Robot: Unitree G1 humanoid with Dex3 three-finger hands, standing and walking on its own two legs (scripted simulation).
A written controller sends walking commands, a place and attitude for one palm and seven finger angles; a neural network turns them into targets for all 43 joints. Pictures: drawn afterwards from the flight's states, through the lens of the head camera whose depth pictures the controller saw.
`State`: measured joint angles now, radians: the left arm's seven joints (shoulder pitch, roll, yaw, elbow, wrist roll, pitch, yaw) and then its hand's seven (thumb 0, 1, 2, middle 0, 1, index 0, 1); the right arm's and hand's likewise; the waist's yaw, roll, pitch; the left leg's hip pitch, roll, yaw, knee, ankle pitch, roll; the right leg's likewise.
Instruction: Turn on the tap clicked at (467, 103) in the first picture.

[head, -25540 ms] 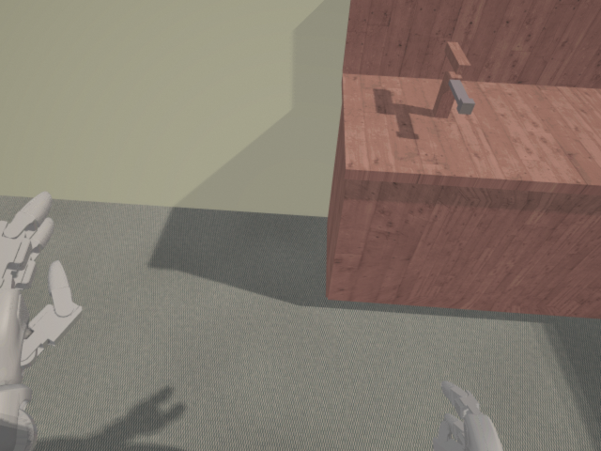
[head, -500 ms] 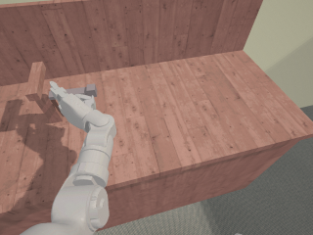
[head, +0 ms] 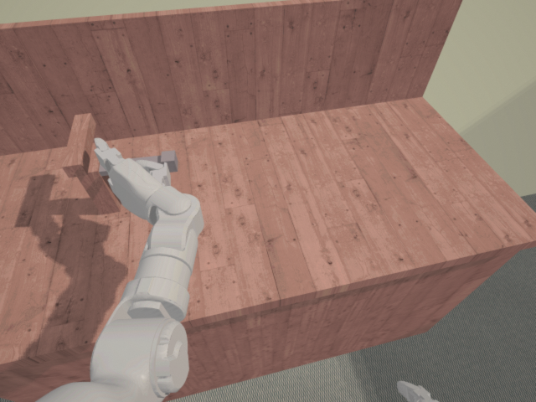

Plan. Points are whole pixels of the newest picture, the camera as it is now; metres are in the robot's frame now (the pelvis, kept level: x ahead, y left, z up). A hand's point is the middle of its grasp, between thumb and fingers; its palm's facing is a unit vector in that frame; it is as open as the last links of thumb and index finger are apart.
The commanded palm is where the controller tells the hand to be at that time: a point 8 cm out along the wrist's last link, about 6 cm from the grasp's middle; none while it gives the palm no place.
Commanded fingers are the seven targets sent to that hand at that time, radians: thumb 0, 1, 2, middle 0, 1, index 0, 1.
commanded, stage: lift the hand up off the lever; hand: left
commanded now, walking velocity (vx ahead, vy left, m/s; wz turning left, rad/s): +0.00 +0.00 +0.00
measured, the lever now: (169, 161) +0.51 +0.20 +0.06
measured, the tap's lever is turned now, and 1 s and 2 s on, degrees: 86 86 86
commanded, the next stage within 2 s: draw the hand back beside the body in 0.76 s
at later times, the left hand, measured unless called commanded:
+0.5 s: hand (154, 167) +0.43 +0.19 +0.12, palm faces +0.78 -0.62 -0.08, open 7.8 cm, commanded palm +0.38 +0.20 +0.13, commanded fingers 0.00 0.90 0.90 -0.15 -0.15 -0.15 -0.15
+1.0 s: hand (168, 163) +0.42 +0.16 +0.14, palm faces +0.55 -0.83 -0.08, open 7.8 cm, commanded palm +0.35 +0.21 +0.14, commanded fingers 0.00 0.90 0.90 -0.16 -0.17 -0.16 -0.17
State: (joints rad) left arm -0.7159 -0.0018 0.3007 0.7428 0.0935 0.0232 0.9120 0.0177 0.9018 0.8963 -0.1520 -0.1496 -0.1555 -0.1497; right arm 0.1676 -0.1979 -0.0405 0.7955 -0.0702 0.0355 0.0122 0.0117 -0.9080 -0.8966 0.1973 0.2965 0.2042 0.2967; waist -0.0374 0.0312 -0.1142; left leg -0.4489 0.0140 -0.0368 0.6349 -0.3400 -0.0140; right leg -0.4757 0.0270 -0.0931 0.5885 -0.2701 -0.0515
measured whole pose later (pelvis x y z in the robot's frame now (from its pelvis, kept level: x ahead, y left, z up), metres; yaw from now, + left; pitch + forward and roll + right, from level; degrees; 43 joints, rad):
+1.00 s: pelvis +0.01 +0.00 +0.01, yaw -1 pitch +4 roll +0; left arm -0.52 0.06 0.17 0.42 0.03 0.14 0.58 0.02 0.90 0.90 -0.15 -0.15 -0.15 -0.15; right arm 0.14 -0.19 -0.02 0.73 -0.01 0.09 -0.05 0.01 -0.91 -0.90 0.20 0.30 0.21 0.30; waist -0.01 0.03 -0.06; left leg -0.28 0.01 -0.01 0.53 -0.31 -0.01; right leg -0.33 0.03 -0.06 0.51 -0.25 -0.05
